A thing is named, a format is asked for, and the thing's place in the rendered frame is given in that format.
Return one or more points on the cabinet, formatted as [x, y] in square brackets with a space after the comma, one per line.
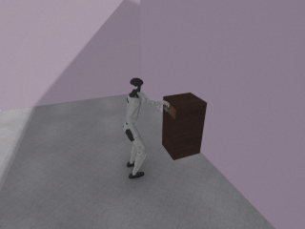
[182, 136]

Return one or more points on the right robot upper arm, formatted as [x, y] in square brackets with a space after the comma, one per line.
[135, 104]

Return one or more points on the right robot forearm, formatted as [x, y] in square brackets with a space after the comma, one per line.
[132, 128]

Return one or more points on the robot right foot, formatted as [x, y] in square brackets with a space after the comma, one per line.
[138, 174]

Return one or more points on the right robot shin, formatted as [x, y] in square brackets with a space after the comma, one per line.
[138, 162]

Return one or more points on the robot right hand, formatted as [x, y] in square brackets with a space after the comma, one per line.
[138, 143]

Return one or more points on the left robot forearm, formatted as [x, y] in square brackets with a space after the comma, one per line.
[152, 102]

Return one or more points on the drawer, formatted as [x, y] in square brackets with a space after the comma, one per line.
[172, 110]

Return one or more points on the robot left hand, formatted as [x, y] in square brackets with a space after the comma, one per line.
[163, 102]

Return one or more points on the left robot upper arm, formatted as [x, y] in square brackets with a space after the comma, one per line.
[142, 100]

